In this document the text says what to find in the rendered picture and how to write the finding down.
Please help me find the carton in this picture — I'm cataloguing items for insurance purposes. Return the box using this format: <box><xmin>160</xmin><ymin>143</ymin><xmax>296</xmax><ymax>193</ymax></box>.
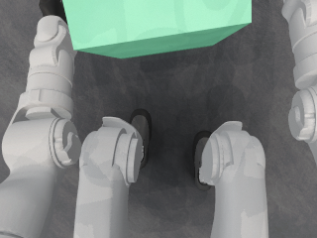
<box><xmin>62</xmin><ymin>0</ymin><xmax>252</xmax><ymax>60</ymax></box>

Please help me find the left robot upper arm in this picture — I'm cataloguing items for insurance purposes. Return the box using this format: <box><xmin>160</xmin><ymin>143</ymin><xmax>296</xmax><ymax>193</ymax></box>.
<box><xmin>0</xmin><ymin>117</ymin><xmax>82</xmax><ymax>238</ymax></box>

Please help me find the right robot upper arm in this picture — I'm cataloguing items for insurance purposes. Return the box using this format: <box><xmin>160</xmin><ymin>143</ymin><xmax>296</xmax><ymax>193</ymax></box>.
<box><xmin>288</xmin><ymin>85</ymin><xmax>317</xmax><ymax>167</ymax></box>

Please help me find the left robot hand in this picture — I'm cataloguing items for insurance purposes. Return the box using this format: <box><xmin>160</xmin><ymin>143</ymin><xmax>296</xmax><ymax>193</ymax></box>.
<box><xmin>39</xmin><ymin>0</ymin><xmax>68</xmax><ymax>25</ymax></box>

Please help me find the left robot foot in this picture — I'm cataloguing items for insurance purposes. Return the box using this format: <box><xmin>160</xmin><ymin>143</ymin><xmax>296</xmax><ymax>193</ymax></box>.
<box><xmin>129</xmin><ymin>108</ymin><xmax>152</xmax><ymax>170</ymax></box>

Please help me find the left robot thigh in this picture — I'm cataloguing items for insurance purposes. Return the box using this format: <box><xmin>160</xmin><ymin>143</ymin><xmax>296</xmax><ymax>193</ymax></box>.
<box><xmin>73</xmin><ymin>126</ymin><xmax>142</xmax><ymax>238</ymax></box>

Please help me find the right robot forearm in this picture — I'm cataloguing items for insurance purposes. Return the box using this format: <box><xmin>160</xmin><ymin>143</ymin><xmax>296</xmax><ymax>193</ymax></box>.
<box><xmin>281</xmin><ymin>0</ymin><xmax>317</xmax><ymax>90</ymax></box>

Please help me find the left robot forearm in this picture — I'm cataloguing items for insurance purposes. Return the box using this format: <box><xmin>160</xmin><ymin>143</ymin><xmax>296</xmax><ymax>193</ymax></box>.
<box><xmin>2</xmin><ymin>15</ymin><xmax>78</xmax><ymax>165</ymax></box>

